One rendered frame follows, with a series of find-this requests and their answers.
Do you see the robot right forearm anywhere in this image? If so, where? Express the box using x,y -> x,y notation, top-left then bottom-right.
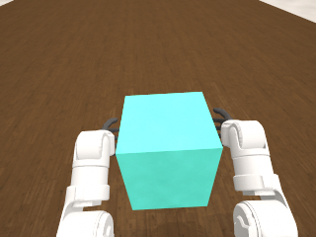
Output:
220,119 -> 298,235

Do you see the robot right upper arm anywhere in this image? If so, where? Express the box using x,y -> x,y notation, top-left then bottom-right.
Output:
233,199 -> 298,237

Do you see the right robot hand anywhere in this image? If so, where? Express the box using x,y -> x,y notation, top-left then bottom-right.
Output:
212,108 -> 233,146

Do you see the robot left upper arm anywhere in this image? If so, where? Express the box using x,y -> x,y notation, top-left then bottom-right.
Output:
57,210 -> 115,237

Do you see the left robot hand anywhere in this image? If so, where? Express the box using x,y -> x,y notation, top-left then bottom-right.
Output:
101,118 -> 119,156

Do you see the carton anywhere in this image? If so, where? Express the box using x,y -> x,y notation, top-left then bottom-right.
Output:
116,92 -> 223,210

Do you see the robot left forearm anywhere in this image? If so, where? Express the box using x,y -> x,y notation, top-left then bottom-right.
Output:
56,129 -> 116,237

